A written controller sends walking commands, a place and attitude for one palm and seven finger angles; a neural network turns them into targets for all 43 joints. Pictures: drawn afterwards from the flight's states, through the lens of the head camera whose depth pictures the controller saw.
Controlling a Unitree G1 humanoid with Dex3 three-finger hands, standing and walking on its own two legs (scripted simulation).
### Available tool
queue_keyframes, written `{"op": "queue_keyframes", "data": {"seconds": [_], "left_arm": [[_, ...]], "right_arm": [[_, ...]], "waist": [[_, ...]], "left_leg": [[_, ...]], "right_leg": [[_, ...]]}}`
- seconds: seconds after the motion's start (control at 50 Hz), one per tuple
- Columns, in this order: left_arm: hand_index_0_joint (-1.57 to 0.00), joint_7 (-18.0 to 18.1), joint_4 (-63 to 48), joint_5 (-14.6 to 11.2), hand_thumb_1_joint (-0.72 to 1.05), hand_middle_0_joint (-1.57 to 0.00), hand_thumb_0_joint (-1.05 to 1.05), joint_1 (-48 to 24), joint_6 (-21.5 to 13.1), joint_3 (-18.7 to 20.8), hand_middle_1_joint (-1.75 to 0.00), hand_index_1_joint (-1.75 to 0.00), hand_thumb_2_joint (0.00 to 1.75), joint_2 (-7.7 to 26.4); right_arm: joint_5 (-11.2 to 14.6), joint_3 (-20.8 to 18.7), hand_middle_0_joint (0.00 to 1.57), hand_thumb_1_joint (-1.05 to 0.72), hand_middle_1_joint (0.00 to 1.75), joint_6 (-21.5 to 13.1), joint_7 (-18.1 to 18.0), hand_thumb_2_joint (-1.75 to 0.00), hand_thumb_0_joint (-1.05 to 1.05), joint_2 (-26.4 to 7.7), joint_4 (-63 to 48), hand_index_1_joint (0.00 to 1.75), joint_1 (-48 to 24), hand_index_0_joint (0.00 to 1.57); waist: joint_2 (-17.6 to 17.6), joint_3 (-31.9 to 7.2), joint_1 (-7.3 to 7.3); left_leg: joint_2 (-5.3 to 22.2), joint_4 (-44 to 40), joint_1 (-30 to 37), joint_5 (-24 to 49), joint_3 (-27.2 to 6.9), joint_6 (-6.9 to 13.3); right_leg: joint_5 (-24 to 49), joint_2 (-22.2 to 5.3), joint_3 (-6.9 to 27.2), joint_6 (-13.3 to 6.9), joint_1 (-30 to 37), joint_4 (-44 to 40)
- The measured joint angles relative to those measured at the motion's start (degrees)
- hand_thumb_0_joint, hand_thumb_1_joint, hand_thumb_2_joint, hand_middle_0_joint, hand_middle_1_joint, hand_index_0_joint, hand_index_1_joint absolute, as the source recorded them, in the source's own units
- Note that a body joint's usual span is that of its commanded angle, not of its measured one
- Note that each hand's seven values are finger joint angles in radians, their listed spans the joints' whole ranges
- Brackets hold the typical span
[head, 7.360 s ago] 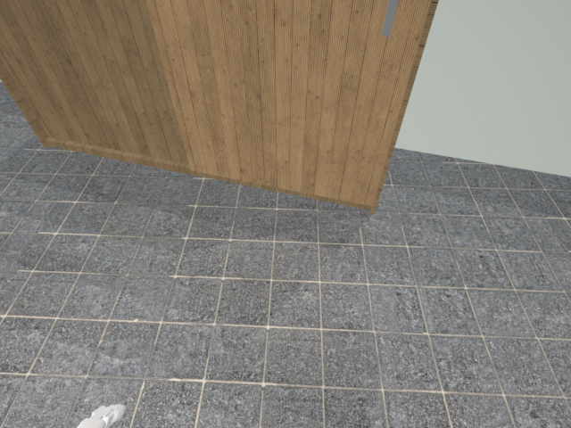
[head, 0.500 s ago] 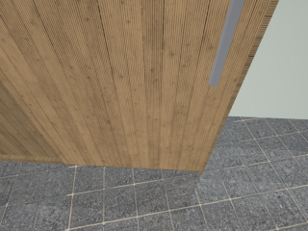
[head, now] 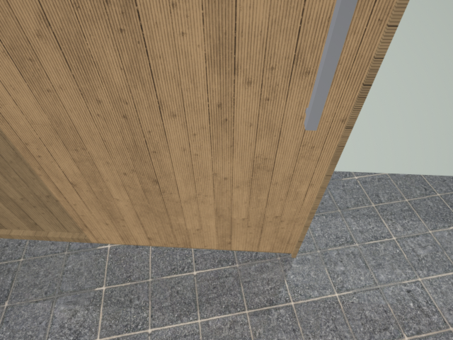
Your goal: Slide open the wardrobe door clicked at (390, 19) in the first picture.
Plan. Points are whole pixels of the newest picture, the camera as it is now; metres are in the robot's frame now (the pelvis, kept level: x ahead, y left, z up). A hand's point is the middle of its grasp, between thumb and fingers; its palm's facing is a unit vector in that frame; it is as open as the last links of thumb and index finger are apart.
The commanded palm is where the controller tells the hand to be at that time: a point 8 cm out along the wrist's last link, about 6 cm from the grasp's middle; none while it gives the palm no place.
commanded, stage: look again from close up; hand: right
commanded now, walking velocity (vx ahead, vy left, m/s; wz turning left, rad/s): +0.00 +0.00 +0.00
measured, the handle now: (328, 52) +0.58 -0.16 +0.23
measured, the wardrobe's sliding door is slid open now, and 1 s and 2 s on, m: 0.00 0.00 0.00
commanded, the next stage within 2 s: shuffle to correct the standing spot in 0.30 s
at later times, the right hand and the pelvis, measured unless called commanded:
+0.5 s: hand out of the picture +0.00 -0.16 -0.18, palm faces +0.03 +0.99 -0.17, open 7.4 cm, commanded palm none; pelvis +0.01 +0.00 +0.00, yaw +0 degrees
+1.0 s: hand out of the picture +0.12 -0.18 -0.18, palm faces -0.02 +0.98 -0.20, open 7.3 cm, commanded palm none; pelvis +0.11 -0.01 -0.01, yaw +2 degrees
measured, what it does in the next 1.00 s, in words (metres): walks ahead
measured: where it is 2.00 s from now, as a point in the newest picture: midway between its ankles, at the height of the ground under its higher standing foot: outside the picture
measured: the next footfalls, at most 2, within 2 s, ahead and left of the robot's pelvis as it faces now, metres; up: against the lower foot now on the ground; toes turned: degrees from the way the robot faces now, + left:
left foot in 1.04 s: +0.19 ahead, +0.10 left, +0.00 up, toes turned +9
right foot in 1.38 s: +0.17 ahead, -0.13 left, +0.00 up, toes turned -5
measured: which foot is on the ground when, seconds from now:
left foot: down 0.00-0.80, up 0.82-1.00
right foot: down 0.00-1.00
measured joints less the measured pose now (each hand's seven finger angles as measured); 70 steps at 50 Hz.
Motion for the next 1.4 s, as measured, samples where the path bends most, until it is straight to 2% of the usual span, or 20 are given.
{"op": "queue_keyframes", "data": {"seconds": [0.48, 0.62, 0.76, 0.8, 0.86, 0.92, 0.96, 1.0, 1.04, 1.06, 1.1, 1.14, 1.2, 1.3, 1.36, 1.38, 1.4], "left_arm": [[-0.2, -0.15, 1.24, 0.11, 0.92, -0.2, 0.01, 0.21, -0.05, -0.3, -0.3, -0.29, 0.9, -0.36], [-0.2, -0.64, 1.36, 0.64, 0.91, -0.2, 0.0, 3.05, 0.8, 0.13, -0.3, -0.29, 0.9, -0.65], [-0.2, -0.65, 1.08, 0.55, 0.91, -0.2, 0.0, 5.12, 0.03, 0.23, -0.3, -0.29, 0.9, -0.92], [-0.2, -0.51, 0.9, 0.48, 0.91, -0.2, 0.0, 5.41, -0.75, 0.17, -0.3, -0.29, 0.9, -1.2], [-0.2, 0.06, 0.52, 0.71, 0.91, -0.2, 0.0, 5.67, -2.11, 0.08, -0.3, -0.29, 0.9, -1.51], [-0.2, 0.48, 0.46, 1.07, 0.91, -0.2, 0.0, 6.42, -3.07, -0.29, -0.3, -0.29, 0.9, -2.03], [-0.2, 0.59, 0.97, 1.17, 0.91, -0.2, 0.0, 7.18, -3.03, -0.55, -0.3, -0.29, 0.9, -2.42], [-0.2, 0.82, 1.82, 0.93, 0.91, -0.2, 0.0, 7.88, -2.53, -0.83, -0.3, -0.29, 0.9, -2.86], [-0.2, 1.03, 2.78, 0.31, 0.91, -0.2, 0.0, 8.68, -2.0, -0.97, -0.3, -0.29, 0.9, -3.27], [-0.2, 1.06, 3.47, -0.03, 0.91, -0.2, 0.0, 8.47, -1.54, -0.93, -0.3, -0.29, 0.9, -3.1], [-0.2, 1.15, 3.96, -0.61, 0.91, -0.2, 0.0, 7.74, -0.54, -0.41, -0.3, -0.29, 0.9, -2.91], [-0.2, 1.34, 3.68, -0.89, 0.91, -0.2, 0.0, 6.14, 0.44, 0.09, -0.3, -0.29, 0.9, -2.98], [-0.2, 1.33, 2.32, -0.93, 0.91, -0.2, 0.0, 2.05, 1.31, 0.85, -0.3, -0.29, 0.9, -2.63], [-0.2, 1.23, -1.17, -0.24, 0.93, -0.2, 0.01, -4.7, 2.11, 2.35, -0.3, -0.29, 0.9, -0.03], [-0.2, 0.75, -3.26, -0.14, 0.94, -0.2, 0.01, -6.68, 1.56, 2.75, -0.3, -0.29, 0.9, 1.37], [-0.2, 0.6, -3.96, -0.12, 0.94, -0.2, 0.01, -6.68, 1.08, 2.72, -0.3, -0.29, 0.9, 1.76], [-0.2, 0.58, -4.32, 0.05, 0.93, -0.2, 0.01, -6.63, 0.56, 2.74, -0.3, -0.29, 0.9, 1.74]], "right_arm": [[-0.02, 0.09, 0.2, -0.91, 0.3, -0.32, 0.08, -0.89, 0.01, -0.21, 1.03, 0.3, -0.34, 0.19], [-0.47, -0.93, 0.2, -0.91, 0.3, 0.14, 0.76, -0.89, 0.01, 0.04, 0.81, 0.3, 2.23, 0.2], [-0.28, -1.9, 0.2, -0.9, 0.3, 0.03, 1.02, -0.89, 0.01, 0.28, 1.25, 0.3, 4.8, 0.2], [-0.35, -2.05, 0.2, -0.91, 0.3, 0.09, 1.11, -0.89, 0.01, 0.2, 1.58, 0.3, 5.3, 0.2], [-0.63, -1.88, 0.2, -0.91, 0.3, 0.31, 1.1, -0.89, 0.01, 0.35, 2.16, 0.3, 5.0, 0.19], [-0.52, -1.98, 0.2, -0.91, 0.3, 0.17, 1.32, -0.89, 0.01, 0.33, 1.93, 0.3, 2.32, 0.19], [-0.62, -2.12, 0.2, -0.91, 0.3, 0.0, 1.23, -0.89, 0.01, 0.1, 1.03, 0.3, -0.34, 0.19], [-0.61, -2.57, 0.2, -0.94, 0.3, -0.15, 0.82, -0.89, 0.03, -0.97, 0.17, 0.3, -2.56, 0.2], [-0.22, -2.67, 0.2, -0.95, 0.3, -1.22, 0.62, -0.89, 0.03, -1.91, -0.94, 0.3, -4.16, 0.2], [-0.05, -2.62, 0.2, -0.94, 0.3, -1.7, 0.32, -0.89, 0.03, -1.83, -1.04, 0.3, -5.04, 0.19], [0.2, -2.16, 0.2, -0.94, 0.3, -2.14, 0.05, -0.89, 0.03, -1.72, -1.45, 0.3, -6.38, 0.19], [0.08, -1.96, 0.2, -0.93, 0.3, -2.21, -0.4, -0.89, 0.02, -1.68, -2.1, 0.3, -7.66, 0.19], [-0.33, -1.88, 0.2, -0.92, 0.3, -1.67, -1.01, -0.89, 0.01, -1.14, -2.96, 0.3, -9.36, 0.19], [-0.59, -2.78, 0.2, -0.95, 0.3, -0.09, -1.14, -0.89, 0.0, -1.54, -4.19, 0.3, -9.97, 0.2], [-0.72, -2.97, 0.2, -0.94, 0.3, 1.05, -0.66, -0.89, 0.0, -2.33, -4.25, 0.3, -8.92, 0.2], [-0.62, -3.02, 0.2, -0.93, 0.3, 1.47, -0.55, -0.89, 0.0, -2.49, -4.24, 0.3, -8.28, 0.2], [-0.41, -3.08, 0.2, -0.93, 0.3, 1.97, -0.43, -0.89, 0.0, -2.79, -4.06, 0.3, -7.9, 0.2]], "waist": [[-0.02, 0.05, 0.05], [0.09, -1.88, -0.44], [1.03, -1.89, -0.74], [1.77, -1.79, -0.72], [1.48, -1.21, -0.24], [0.24, 0.14, 1.42], [-0.51, 1.13, 2.07], [-0.91, 2.0, 2.16], [-0.84, 2.61, 1.72], [-1.77, 2.88, 1.52], [-2.76, 2.71, 2.0], [-2.09, 2.59, 1.92], [-0.27, 3.44, 0.87], [1.04, 4.22, -0.27], [1.78, 3.95, -0.3], [1.65, 3.53, -0.2], [2.09, 3.27, -0.09]], "left_leg": [[-0.23, -0.63, 0.98, -0.21, -0.21, 0.21], [-0.43, 2.35, 0.33, -3.6, -0.37, 0.91], [0.18, 5.37, 0.62, -7.43, -0.46, 0.25], [0.65, 6.94, 0.36, -8.84, -0.94, 1.25], [0.56, 16.26, -3.06, -13.99, 1.18, 2.68], [-0.05, 22.42, -7.0, -17.44, 4.15, 3.25], [-0.21, 20.12, -8.22, -16.03, 5.62, 3.28], [-0.45, 13.21, -7.71, -9.12, 6.47, 2.95], [-0.34, 6.43, -5.67, -0.04, 6.45, 3.25], [-0.77, 6.96, -5.29, -0.56, 6.9, 3.9], [-0.77, 7.74, -4.61, -3.55, 8.17, 4.72], [-0.01, 7.48, -4.09, -4.74, 8.88, 5.04], [0.97, 6.2, -3.51, -3.8, 8.72, 4.97], [1.45, 5.03, -3.89, -1.95, 7.89, 3.96], [1.57, 6.6, -4.86, -2.0, 7.18, 2.95], [1.34, 7.83, -5.37, -2.43, 7.14, 2.54], [1.56, 9.29, -5.9, -3.26, 6.88, 2.17]], "right_leg": [[-0.05, -0.2, -0.23, 0.27, 1.3, -1.05], [-4.22, -0.36, -0.15, 0.02, 0.46, 2.51], [-7.73, 0.14, -0.12, -0.6, 0.36, 6.19], [-8.77, 0.63, -0.79, -1.02, 1.1, 6.18], [-9.78, 0.43, -2.23, -1.63, 3.23, 4.92], [-9.27, 0.1, -2.26, -1.54, 5.88, 1.89], [-8.94, 0.12, -1.85, -1.2, 7.43, 0.06], [-9.43, 0.24, -1.56, -0.58, 8.46, -0.34], [-11.32, 0.74, -1.29, 0.12, 8.75, 1.67], [-12.39, 0.15, -0.86, 0.42, 8.49, 3.48], [-14.01, -0.38, 0.18, 0.83, 6.49, 8.03], [-18.02, -0.19, 0.28, 1.21, 2.95, 14.69], [-20.1, 0.27, 0.43, 1.6, -2.06, 20.95], [-14.56, 0.11, 0.23, 2.43, -7.16, 20.59], [-8.24, -0.08, -0.85, 2.55, -5.59, 13.04], [-4.94, -0.46, -1.04, 2.34, -3.98, 8.65], [-3.64, -0.23, -1.28, 0.88, -3.71, 7.81]]}}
